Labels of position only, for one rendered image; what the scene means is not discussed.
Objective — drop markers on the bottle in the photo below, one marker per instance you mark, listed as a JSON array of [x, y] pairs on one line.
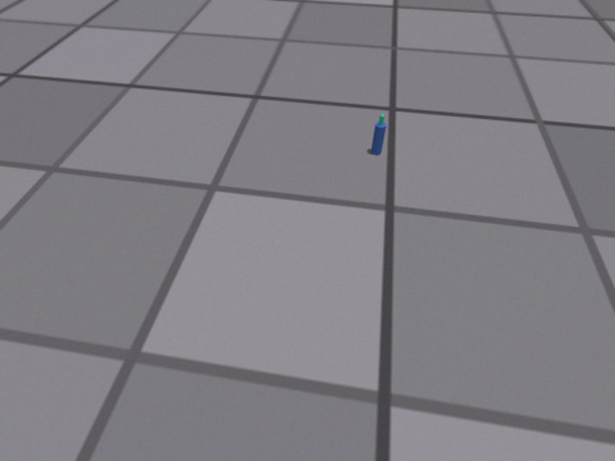
[[378, 136]]

